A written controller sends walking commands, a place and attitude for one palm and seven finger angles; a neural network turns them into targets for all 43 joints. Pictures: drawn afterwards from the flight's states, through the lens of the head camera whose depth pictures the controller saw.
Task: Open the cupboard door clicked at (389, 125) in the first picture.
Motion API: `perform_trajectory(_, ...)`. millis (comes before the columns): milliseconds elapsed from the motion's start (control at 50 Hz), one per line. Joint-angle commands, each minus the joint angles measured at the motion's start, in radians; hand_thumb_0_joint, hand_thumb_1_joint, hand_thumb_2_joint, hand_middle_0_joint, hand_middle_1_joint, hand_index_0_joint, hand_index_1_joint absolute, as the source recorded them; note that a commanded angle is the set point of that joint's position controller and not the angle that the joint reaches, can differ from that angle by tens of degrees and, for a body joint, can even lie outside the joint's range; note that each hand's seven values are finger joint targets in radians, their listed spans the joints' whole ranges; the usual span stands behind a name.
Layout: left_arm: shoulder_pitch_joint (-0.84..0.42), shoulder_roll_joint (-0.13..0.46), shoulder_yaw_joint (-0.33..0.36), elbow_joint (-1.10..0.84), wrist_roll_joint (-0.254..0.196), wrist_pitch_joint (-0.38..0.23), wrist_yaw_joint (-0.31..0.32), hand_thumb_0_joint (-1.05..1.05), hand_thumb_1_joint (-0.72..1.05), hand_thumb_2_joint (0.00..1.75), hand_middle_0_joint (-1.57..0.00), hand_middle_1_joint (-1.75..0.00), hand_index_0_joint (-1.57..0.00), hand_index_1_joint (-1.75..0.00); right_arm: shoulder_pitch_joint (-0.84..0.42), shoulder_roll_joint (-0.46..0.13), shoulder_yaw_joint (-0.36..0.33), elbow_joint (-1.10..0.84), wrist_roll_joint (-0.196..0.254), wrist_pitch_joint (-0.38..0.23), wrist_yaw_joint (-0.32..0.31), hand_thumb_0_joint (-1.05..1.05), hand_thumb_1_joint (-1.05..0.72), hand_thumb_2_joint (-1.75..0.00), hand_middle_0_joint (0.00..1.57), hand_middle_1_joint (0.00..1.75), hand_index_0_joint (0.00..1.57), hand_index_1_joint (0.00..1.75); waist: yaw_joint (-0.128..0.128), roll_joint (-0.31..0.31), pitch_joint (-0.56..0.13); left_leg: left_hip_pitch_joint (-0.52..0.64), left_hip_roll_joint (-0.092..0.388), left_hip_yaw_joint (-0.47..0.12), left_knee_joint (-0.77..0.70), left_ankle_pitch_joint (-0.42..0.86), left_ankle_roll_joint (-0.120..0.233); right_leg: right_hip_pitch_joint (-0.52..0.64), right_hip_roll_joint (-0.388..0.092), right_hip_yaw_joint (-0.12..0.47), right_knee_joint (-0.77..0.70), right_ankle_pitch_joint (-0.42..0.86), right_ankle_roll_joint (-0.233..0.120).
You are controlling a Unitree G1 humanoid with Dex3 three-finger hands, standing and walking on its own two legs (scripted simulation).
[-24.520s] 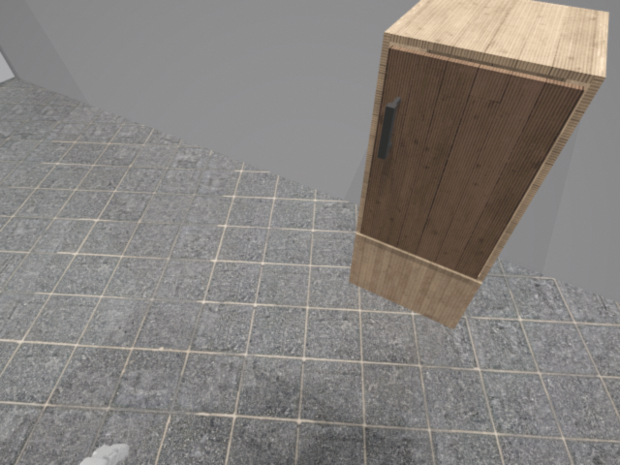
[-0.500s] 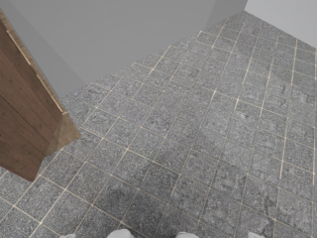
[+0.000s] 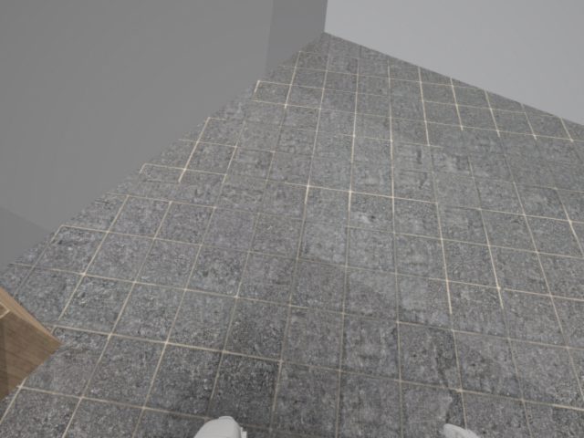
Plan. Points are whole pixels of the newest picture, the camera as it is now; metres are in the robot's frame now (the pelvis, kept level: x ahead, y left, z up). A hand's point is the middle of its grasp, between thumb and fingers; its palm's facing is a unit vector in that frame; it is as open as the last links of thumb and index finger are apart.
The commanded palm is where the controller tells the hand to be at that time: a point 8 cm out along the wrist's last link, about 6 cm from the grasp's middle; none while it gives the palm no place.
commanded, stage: walk to a spot facing it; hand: left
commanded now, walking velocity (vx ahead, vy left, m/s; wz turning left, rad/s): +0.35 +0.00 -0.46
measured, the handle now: out of the picture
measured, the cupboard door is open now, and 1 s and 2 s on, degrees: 48 48 48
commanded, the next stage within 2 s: turn to face it in 1.00 s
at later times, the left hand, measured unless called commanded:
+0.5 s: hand (250, 298) +0.36 +0.10 -0.16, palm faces -0.25 -0.94 -0.23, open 7.4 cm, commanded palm none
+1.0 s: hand (295, 217) +0.56 +0.03 -0.16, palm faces -0.34 -0.92 -0.20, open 7.4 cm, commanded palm none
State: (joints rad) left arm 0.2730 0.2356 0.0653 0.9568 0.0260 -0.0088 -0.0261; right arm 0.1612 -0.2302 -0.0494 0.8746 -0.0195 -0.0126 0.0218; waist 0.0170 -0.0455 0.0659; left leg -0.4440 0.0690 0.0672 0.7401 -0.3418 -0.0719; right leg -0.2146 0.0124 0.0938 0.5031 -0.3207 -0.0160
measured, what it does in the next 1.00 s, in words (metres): walks ahead, turning right: left foot, then right foot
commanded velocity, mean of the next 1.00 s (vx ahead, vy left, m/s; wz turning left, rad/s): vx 0.35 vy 0.00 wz -0.26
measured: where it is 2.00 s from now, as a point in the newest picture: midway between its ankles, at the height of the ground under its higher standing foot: (367, 317)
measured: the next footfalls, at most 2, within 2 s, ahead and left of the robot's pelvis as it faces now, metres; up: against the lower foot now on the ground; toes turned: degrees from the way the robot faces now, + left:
left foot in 0.04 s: +0.11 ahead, +0.15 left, +0.00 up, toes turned +3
right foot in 0.38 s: +0.24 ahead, -0.16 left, +0.00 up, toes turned -17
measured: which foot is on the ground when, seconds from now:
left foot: up 0.00-0.02, down 0.04-0.36, up 0.38-0.70, down 0.72-1.00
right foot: down 0.00-0.04, up 0.06-0.36, down 0.38-0.72, up 0.74-1.00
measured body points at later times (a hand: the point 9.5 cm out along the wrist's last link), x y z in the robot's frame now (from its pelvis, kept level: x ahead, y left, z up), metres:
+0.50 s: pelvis +0.20 -0.06 -0.01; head +0.24 -0.08 +0.44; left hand +0.37 +0.15 -0.14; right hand +0.11 -0.30 -0.16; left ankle +0.17 +0.11 -0.67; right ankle +0.20 -0.15 -0.74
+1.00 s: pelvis +0.42 -0.12 +0.00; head +0.45 -0.14 +0.45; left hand +0.58 +0.08 -0.14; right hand +0.31 -0.34 -0.16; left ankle +0.42 +0.04 -0.74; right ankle +0.45 -0.26 -0.72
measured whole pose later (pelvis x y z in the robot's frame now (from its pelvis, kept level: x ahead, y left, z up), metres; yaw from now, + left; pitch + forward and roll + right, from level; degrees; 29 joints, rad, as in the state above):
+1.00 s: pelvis +0.42 -0.12 +0.00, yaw -21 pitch +1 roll +0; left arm 0.16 0.20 0.06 1.00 0.03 -0.02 -0.05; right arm 0.34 -0.19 -0.04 1.06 -0.04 -0.05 0.00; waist -0.01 0.01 0.07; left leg -0.12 0.11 0.16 0.44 -0.31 -0.06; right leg -0.45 -0.07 -0.10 0.68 -0.27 -0.02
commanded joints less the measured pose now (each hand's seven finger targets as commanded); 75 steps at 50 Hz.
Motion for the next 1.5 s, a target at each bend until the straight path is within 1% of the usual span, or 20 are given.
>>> perform_trajectory(0, -0.092, 0.127, 0.036, -0.099, -0.009, -0.024, -0.003, 0.0, 0.9, 0.9, -0.2, -0.3, -0.2, -0.3, 0.266, -0.177, -0.043, 0.016, -0.007, -0.052, -0.035, 0.0, -0.9, -0.9, 0.2, 0.3, 0.2, 0.3, -0.141, 0.177, -0.155, 0.558, 0.084, -0.102, -0.33, -0.022, 0.044, -0.321, -0.036, 0.075, 0.139, -0.029, -0.069)
perform_trajectory(20, -0.096, 0.066, 0.019, -0.127, -0.018, -0.022, -0.011, 0.0, 0.9, 0.9, -0.2, -0.3, -0.2, -0.3, 0.397, -0.286, -0.066, 0.036, -0.029, -0.061, -0.043, 0.0, -0.9, -0.9, 0.2, 0.3, 0.2, 0.3, -0.189, 0.46, -0.203, 0.641, 0.402, -0.52, -0.484, -0.196, 0.164, -0.511, 0.078, -0.096, 0.51, -0.287, 0.0)
perform_trajectory(40, -0.149, 0.092, 0.027, -0.15, -0.01, -0.028, -0.011, 0.0, 0.9, 0.9, -0.2, -0.3, -0.2, -0.3, 0.39, -0.285, -0.059, 0.035, -0.027, -0.052, -0.051, 0.0, -0.9, -0.9, 0.2, 0.3, 0.2, 0.3, -0.175, 0.318, -0.158, 0.571, 0.49, -0.64, -0.551, -0.259, 0.249, -0.562, -0.003, -0.012, 0.65, -0.264, -0.007)
perform_trajectory(80, -0.193, 0.079, 0.031, -0.156, 0.002, -0.039, -0.023, 0.0, 0.9, 0.9, -0.2, -0.3, -0.2, -0.3, 0.288, -0.24, -0.046, -0.006, -0.03, -0.061, -0.043, 0.0, -0.9, -0.9, 0.2, 0.3, 0.2, 0.3, -0.123, 0.109, -0.038, 0.393, 0.44, -0.504, -0.542, -0.132, 0.275, -0.575, -0.073, -0.036, 0.726, -0.182, 0.001)
perform_trajectory(180, -0.186, 0.015, 0.008, -0.125, 0.003, -0.005, -0.054, 0.0, 0.9, 0.9, -0.2, -0.3, -0.2, -0.3, 0.22, -0.148, -0.017, 0.033, -0.025, -0.072, -0.044, 0.0, -0.9, -0.9, 0.2, 0.3, 0.2, 0.3, -0.05, 0.265, -0.023, 0.346, 0.234, -0.016, -0.49, 0.284, 0.15, -0.424, -0.092, -0.157, 0.447, 0.015, 0.019)
perform_trajectory(300, -0.118, 0.055, 0.018, -0.089, 0.003, -0.005, -0.044, 0.0, 0.9, 0.9, -0.2, -0.3, -0.2, -0.3, 0.205, -0.17, -0.024, 0.061, -0.021, -0.048, -0.034, 0.0, -0.9, -0.9, 0.2, 0.3, 0.2, 0.3, 0.01, 0.144, -0.104, 0.249, 0.231, 0.097, -0.304, 0.293, 0.118, 0.015, -0.008, -0.253, 0.093, 0.093, -0.023)
perform_trajectory(320, 0.033, 0.107, 0.034, -0.04, 0.006, -0.013, -0.035, 0.0, 0.9, 0.9, -0.2, -0.3, -0.2, -0.3, 0.176, -0.152, -0.018, 0.057, -0.011, -0.048, -0.03, 0.0, -0.9, -0.9, 0.2, 0.3, 0.2, 0.3, 0.088, 0.032, -0.159, 0.135, 0.174, 0.154, -0.096, 0.304, 0.083, 0.244, -0.015, -0.201, 0.045, 0.07, -0.055)
perform_trajectory(360, 0.234, 0.285, 0.077, 0.012, -0.009, -0.02, 0.003, 0.0, 0.9, 0.9, -0.2, -0.3, -0.2, -0.3, 0.094, -0.073, -0.001, -0.016, 0.013, -0.047, -0.019, 0.0, -0.9, -0.9, 0.2, 0.3, 0.2, 0.3, 0.167, -0.316, -0.228, -0.285, 0.006, 0.079, 0.477, -0.292, 0.039, 0.448, -0.433, 0.483, -0.266, -0.099, -0.227)
perform_trajectory(460, -0.067, 0.131, 0.033, -0.05, -0.006, -0.034, 0.027, 0.0, 0.9, 0.9, -0.2, -0.3, -0.2, -0.3, 0.132, -0.061, -0.014, 0.065, -0.011, -0.022, -0.019, 0.0, -0.9, -0.9, 0.2, 0.3, 0.2, 0.3, -0.019, -0.15, -0.076, -0.088, 0.111, -0.032, 0.329, -0.046, 0.021, 0.014, -0.279, 0.114, -0.268, 0.112, -0.181)
perform_trajectory(640, -0.018, 0.133, 0.034, 0.025, -0.014, -0.052, 0.011, 0.0, 0.9, 0.9, -0.2, -0.3, -0.2, -0.3, 0.107, -0.035, -0.015, 0.068, -0.01, -0.045, -0.001, 0.0, -0.9, -0.9, 0.2, 0.3, 0.2, 0.3, -0.045, -0.009, -0.022, 0.197, 0.005, 0.066, -0.219, 0.184, 0.024, -0.048, -0.193, 0.042, -0.22, 0.006, -0.134)
perform_trajectory(700, -0.006, 0.015, 0.004, -0.011, -0.019, -0.053, 0.001, 0.0, 0.9, 0.9, -0.2, -0.3, -0.2, -0.3, 0.415, -0.234, -0.062, 0.145, -0.036, -0.06, -0.028, 0.0, -0.9, -0.9, 0.2, 0.3, 0.2, 0.3, -0.16, 0.414, -0.169, 0.604, 0.394, -0.487, -0.482, -0.098, 0.218, -0.409, 0.031, -0.18, 0.467, -0.214, -0.023)
perform_trajectory(720, -0.073, 0.044, 0.006, -0.037, -0.01, -0.058, 0.003, 0.0, 0.9, 0.9, -0.2, -0.3, -0.2, -0.3, 0.423, -0.223, -0.057, 0.14, -0.031, -0.046, -0.034, 0.0, -0.9, -0.9, 0.2, 0.3, 0.2, 0.3, -0.165, 0.291, -0.126, 0.569, 0.449, -0.574, -0.526, -0.143, 0.286, -0.483, -0.007, -0.086, 0.643, -0.238, -0.03)
perform_trajectory(840, -0.134, 0.0, -0.001, -0.026, -0.003, -0.036, -0.022, 0.0, 0.9, 0.9, -0.2, -0.3, -0.2, -0.3, 0.254, -0.11, -0.02, 0.127, -0.024, -0.079, -0.044, 0.0, -0.9, -0.9, 0.2, 0.3, 0.2, 0.3, -0.056, 0.187, -0.047, 0.373, 0.268, -0.106, -0.494, 0.379, 0.187, -0.392, -0.116, -0.118, 0.452, -0.035, 0.011)
perform_trajectory(960, -0.047, 0.019, 0.008, 0.018, 0.001, -0.027, -0.024, 0.0, 0.9, 0.9, -0.2, -0.3, -0.2, -0.3, 0.202, -0.119, -0.027, 0.143, -0.016, -0.048, -0.029, 0.0, -0.9, -0.9, 0.2, 0.3, 0.2, 0.3, 0.002, 0.125, -0.071, 0.211, 0.192, 0.048, -0.377, 0.135, 0.128, 0.008, -0.031, -0.247, 0.073, 0.134, -0.004)
perform_trajectory(1000, 0.161, 0.144, 0.043, 0.079, 0.01, -0.036, -0.007, 0.0, 0.9, 0.9, -0.2, -0.3, -0.2, -0.3, 0.152, -0.06, -0.008, 0.12, 0.001, -0.042, -0.021, 0.0, -0.9, -0.9, 0.2, 0.3, 0.2, 0.3, 0.115, -0.151, -0.114, -0.07, 0.046, 0.17, 0.01, -0.053, 0.059, 0.32, -0.21, 0.05, -0.079, -0.04, -0.088)
perform_trajectory(1040, 0.207, 0.224, 0.058, 0.086, -0.013, -0.03, 0.016, 0.0, 0.9, 0.9, -0.2, -0.3, -0.2, -0.3, 0.086, -0.066, -0.014, 0.074, 0.004, -0.034, -0.019, 0.0, -0.9, -0.9, 0.2, 0.3, 0.2, 0.3, 0.131, -0.243, -0.087, -0.256, 0.026, -0.001, 0.424, -0.267, 0.061, 0.307, -0.437, 0.43, -0.348, -0.242, -0.22)
perform_trajectory(1200, -0.031, 0.082, 0.017, 0.041, -0.005, -0.059, 0.037, 0.0, 0.9, 0.9, -0.2, -0.3, -0.2, -0.3, 0.191, 0.054, 0.011, 0.158, 0.003, -0.004, -0.016, 0.0, -0.9, -0.9, 0.2, 0.3, 0.2, 0.3, -0.044, -0.041, -0.067, 0.053, 0.04, 0.027, 0.028, 0.044, 0.028, 0.031, -0.31, -0.155, -0.217, 0.484, -0.129)
perform_trajectory(1300, -0.029, 0.083, 0.018, 0.037, -0.019, -0.035, 0.042, 0.0, 0.9, 0.9, -0.2, -0.3, -0.2, -0.3, 0.217, -0.022, 0.001, 0.146, -0.003, -0.011, -0.016, 0.0, -0.9, -0.9, 0.2, 0.3, 0.2, 0.3, -0.062, 0.029, -0.122, 0.25, 0.017, 0.028, -0.242, 0.391, 0.051, 0.043, -0.253, -0.258, 0.051, 0.477, -0.026)
perform_trajectory(1340, -0.011, 0.028, 0.002, -0.003, -0.034, -0.018, 0.044, 0.0, 0.9, 0.9, -0.2, -0.3, -0.2, -0.3, 0.299, -0.179, -0.031, 0.136, -0.012, -0.011, -0.036, 0.0, -0.9, -0.9, 0.2, 0.3, 0.2, 0.3, -0.095, 0.402, -0.2, 0.432, 0.351, -0.428, -0.33, 0.901, 0.274, -0.233, -0.066, -0.258, 0.453, -0.332, 0.079)
perform_trajectory(1480, -0.116, 0.043, 0.014, -0.057, -0.021, 0.02, 0.037, 0.0, 0.9, 0.9, -0.2, -0.3, -0.2, -0.3, 0.121, -0.172, -0.035, 0.064, -0.012, 0.002, -0.059, 0.0, -0.9, -0.9, 0.2, 0.3, 0.2, 0.3, -0.04, 0.202, -0.182, 0.304, 0.215, -0.287, -0.324, 0.703, 0.236, -0.245, -0.072, -0.11, 0.471, -0.193, 0.091)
